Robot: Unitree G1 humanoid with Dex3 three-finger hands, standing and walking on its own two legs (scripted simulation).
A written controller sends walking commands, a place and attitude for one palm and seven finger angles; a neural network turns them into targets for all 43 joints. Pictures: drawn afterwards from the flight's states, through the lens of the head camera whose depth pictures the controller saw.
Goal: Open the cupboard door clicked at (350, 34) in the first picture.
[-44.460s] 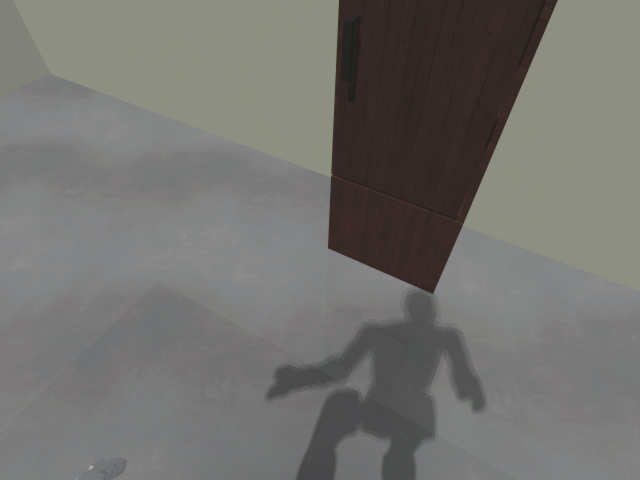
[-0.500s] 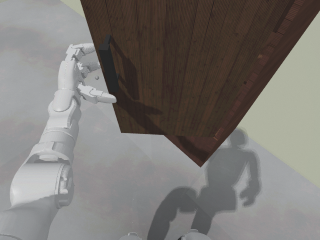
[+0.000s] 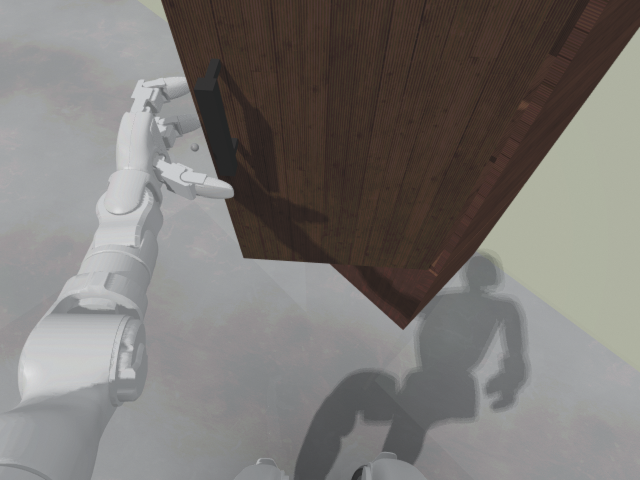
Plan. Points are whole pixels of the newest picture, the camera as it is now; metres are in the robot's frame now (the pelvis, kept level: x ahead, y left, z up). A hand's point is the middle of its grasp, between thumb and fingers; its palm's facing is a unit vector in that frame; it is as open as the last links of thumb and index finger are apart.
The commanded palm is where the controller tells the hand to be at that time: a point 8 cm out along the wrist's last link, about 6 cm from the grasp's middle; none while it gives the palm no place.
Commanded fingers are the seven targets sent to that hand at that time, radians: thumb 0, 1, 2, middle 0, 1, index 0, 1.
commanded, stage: move the hooked fingers beside the handle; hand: left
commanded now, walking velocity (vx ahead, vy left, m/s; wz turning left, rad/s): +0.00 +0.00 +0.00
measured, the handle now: (221, 121) +0.53 +0.13 +0.11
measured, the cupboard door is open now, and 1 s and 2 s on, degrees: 42 42 43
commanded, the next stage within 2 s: none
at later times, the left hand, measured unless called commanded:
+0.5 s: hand (189, 144) +0.49 +0.17 +0.11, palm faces -0.01 -1.00 -0.02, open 14.8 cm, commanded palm +0.48 +0.18 +0.11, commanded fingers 0.00 -0.50 0.30 -0.30 -1.20 -0.30 -1.20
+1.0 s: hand (185, 141) +0.50 +0.17 +0.11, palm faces -0.03 -1.00 -0.02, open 14.5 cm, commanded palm +0.48 +0.20 +0.11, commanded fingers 0.00 -0.50 0.30 -0.30 -1.20 -0.30 -1.20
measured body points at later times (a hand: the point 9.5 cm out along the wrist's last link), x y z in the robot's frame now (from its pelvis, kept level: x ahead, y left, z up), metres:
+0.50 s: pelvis +0.00 +0.00 +0.00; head +0.10 +0.00 +0.44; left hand +0.49 +0.22 +0.11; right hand +0.03 -0.26 -0.12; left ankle -0.02 +0.11 -0.70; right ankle +0.02 -0.11 -0.70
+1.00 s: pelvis +0.01 +0.01 +0.00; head +0.10 +0.01 +0.44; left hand +0.49 +0.23 +0.11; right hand +0.02 -0.26 -0.12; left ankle -0.02 +0.11 -0.70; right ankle +0.02 -0.11 -0.70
